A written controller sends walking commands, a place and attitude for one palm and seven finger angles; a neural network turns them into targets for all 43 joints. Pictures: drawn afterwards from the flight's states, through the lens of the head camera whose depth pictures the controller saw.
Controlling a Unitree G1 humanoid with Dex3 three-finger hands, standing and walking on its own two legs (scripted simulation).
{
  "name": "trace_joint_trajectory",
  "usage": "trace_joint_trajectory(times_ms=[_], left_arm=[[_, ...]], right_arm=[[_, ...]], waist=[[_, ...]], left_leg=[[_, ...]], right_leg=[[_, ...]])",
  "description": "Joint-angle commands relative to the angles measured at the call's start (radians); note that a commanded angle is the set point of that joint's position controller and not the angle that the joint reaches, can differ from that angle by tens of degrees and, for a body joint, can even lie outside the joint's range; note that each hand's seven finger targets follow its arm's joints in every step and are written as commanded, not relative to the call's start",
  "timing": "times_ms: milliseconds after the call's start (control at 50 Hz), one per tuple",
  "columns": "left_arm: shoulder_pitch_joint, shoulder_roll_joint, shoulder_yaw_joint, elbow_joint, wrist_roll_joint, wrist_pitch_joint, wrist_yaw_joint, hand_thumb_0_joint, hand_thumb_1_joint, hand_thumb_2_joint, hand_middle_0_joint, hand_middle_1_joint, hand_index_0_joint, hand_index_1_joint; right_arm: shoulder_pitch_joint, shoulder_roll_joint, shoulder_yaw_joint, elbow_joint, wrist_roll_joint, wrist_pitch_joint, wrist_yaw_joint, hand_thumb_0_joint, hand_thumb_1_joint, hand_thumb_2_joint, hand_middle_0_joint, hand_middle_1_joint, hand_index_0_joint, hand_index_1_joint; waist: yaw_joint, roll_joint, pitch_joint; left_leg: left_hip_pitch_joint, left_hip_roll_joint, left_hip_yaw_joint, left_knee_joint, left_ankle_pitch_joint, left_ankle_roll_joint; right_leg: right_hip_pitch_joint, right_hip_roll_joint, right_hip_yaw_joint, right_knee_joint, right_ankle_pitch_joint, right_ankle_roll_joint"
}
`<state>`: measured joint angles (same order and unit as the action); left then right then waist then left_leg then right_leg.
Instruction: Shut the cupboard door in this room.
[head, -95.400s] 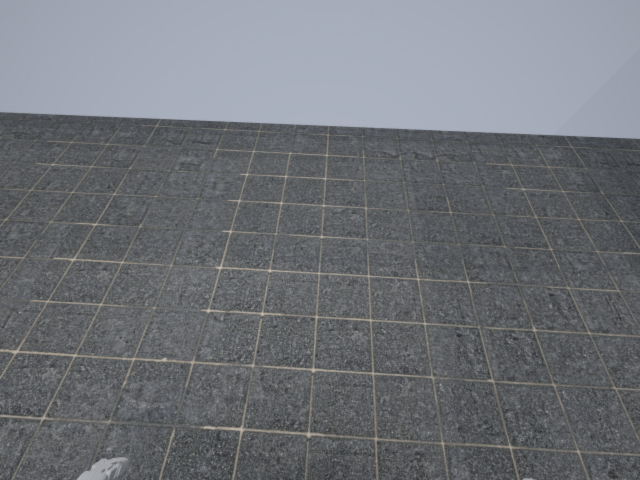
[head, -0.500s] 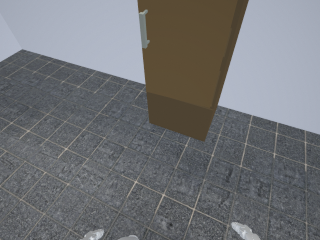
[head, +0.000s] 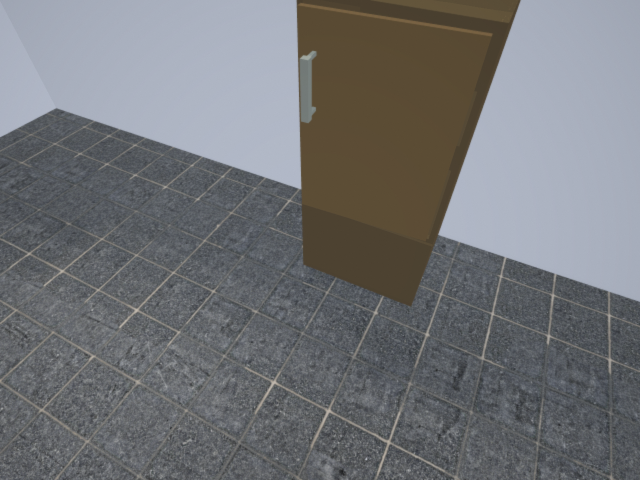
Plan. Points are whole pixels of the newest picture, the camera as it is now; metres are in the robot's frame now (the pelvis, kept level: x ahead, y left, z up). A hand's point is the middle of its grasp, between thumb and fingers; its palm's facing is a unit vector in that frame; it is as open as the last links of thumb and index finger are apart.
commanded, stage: let the arm hang, fingers relaxed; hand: left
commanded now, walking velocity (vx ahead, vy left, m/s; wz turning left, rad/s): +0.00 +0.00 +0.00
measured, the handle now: (309, 87) +0.97 +0.08 +0.03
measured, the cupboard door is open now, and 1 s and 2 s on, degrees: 3 3 3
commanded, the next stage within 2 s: look to check the result in 0.34 s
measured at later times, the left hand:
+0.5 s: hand out of the picture -0.01 +0.17 -0.18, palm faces +0.02 -0.98 -0.18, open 7.4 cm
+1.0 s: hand out of the picture +0.05 +0.20 -0.17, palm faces -0.01 -0.97 -0.24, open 7.4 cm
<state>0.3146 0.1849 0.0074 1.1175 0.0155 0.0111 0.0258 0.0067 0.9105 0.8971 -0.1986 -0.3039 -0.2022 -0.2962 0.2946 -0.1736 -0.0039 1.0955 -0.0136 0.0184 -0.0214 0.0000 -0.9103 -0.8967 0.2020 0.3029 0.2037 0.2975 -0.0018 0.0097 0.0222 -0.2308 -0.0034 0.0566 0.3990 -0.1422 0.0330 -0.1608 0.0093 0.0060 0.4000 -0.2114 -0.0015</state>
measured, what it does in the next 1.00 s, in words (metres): stands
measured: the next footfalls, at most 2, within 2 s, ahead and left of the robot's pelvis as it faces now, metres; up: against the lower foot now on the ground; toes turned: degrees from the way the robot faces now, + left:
right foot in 1.94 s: +0.10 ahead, -0.12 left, +0.00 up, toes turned +26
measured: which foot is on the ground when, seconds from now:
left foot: down 0.00-1.00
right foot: down 0.00-1.00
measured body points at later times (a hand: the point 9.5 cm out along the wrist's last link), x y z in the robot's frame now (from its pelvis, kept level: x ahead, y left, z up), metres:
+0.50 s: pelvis +0.01 +0.01 +0.00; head +0.02 +0.01 +0.45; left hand -0.01 +0.23 -0.16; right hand +0.00 -0.21 -0.16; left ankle +0.05 +0.10 -0.74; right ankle +0.00 -0.12 -0.74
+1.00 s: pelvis +0.03 +0.00 +0.00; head +0.04 +0.00 +0.45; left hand +0.05 +0.25 -0.15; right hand +0.05 -0.26 -0.15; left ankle +0.05 +0.10 -0.74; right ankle +0.00 -0.12 -0.74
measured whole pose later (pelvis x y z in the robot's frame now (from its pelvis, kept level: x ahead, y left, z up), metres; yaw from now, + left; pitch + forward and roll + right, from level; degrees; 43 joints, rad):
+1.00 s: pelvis +0.03 +0.00 +0.00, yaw -1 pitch -1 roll +0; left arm 0.23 0.21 0.01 1.13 0.02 -0.01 0.02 0.01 0.91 0.90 -0.20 -0.30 -0.20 -0.30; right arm 0.21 -0.22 -0.01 1.12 -0.01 0.00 -0.02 0.00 -0.91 -0.90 0.20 0.30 0.20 0.30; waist -0.01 0.00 0.04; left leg -0.18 -0.01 0.07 0.37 -0.17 0.03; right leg -0.11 0.01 0.02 0.37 -0.23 0.00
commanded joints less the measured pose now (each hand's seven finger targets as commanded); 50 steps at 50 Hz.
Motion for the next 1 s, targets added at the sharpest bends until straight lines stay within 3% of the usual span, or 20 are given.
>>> trace_joint_trajectory(times_ms=[0, 120, 220, 420, 560, 980], left_arm=[[0.039, 0.089, 0.016, -0.015, -0.003, -0.02, 0.005, 0.0, 0.9, 0.9, -0.2, -0.3, -0.2, -0.3], [0.056, 0.066, 0.015, 0.0, 0.0, -0.016, 0.008, 0.0, 0.9, 0.9, -0.2, -0.3, -0.2, -0.3], [0.063, 0.056, 0.015, 0.005, -0.001, -0.019, 0.01, 0.0, 0.9, 0.9, -0.2, -0.3, -0.2, -0.3], [0.059, 0.058, 0.02, 0.005, 0.001, -0.022, 0.011, 0.0, 0.9, 0.9, -0.2, -0.3, -0.2, -0.3], [0.045, 0.08, 0.023, 0.002, 0.0, -0.027, 0.01, 0.0, 0.9, 0.9, -0.2, -0.3, -0.2, -0.3], [-0.049, 0.181, 0.033, -0.018, 0.0, -0.037, 0.002, 0.0, 0.9, 0.9, -0.2, -0.3, -0.2, -0.3]], right_arm=[[0.035, -0.099, -0.02, -0.022, -0.001, -0.02, -0.012, 0.0, -0.9, -0.9, 0.2, 0.3, 0.2, 0.3], [0.051, -0.083, -0.021, -0.006, -0.002, -0.019, -0.014, 0.0, -0.9, -0.9, 0.2, 0.3, 0.2, 0.3], [0.061, -0.072, -0.022, -0.002, -0.001, -0.022, -0.015, 0.0, -0.9, -0.9, 0.2, 0.3, 0.2, 0.3], [0.057, -0.081, -0.027, 0.0, 0.0, -0.025, -0.017, 0.0, -0.9, -0.9, 0.2, 0.3, 0.2, 0.3], [0.042, -0.105, -0.031, -0.004, 0.001, -0.029, -0.017, 0.0, -0.9, -0.9, 0.2, 0.3, 0.2, 0.3], [-0.066, -0.199, -0.036, -0.017, 0.003, -0.036, -0.012, 0.0, -0.9, -0.9, 0.2, 0.3, 0.2, 0.3]], waist=[[-0.004, -0.009, 0.048], [-0.002, 0.015, 0.085], [-0.005, -0.009, 0.066], [-0.007, 0.008, 0.074], [-0.009, -0.018, 0.053], [-0.005, -0.012, 0.012]], left_leg=[[0.034, 0.111, -0.121, -0.106, -0.099, -0.003], [0.006, 0.112, -0.133, -0.137, -0.164, -0.001], [0.029, 0.11, -0.128, -0.127, -0.136, 0.001], [0.037, 0.112, -0.126, -0.128, -0.123, 0.003], [0.067, 0.112, -0.119, -0.111, -0.08, 0.004], [0.128, 0.121, -0.112, -0.089, 0.066, 0.003]], right_leg=[[-0.082, -0.087, 0.076, -0.099, -0.034, -0.044], [-0.092, -0.078, 0.07, -0.088, -0.049, -0.039], [-0.091, -0.081, 0.069, -0.084, -0.034, -0.038], [-0.095, -0.08, 0.073, -0.079, -0.018, -0.04], [-0.084, -0.084, 0.078, -0.084, -0.002, -0.042], [-0.029, -0.102, 0.094, -0.115, 0.093, -0.047]])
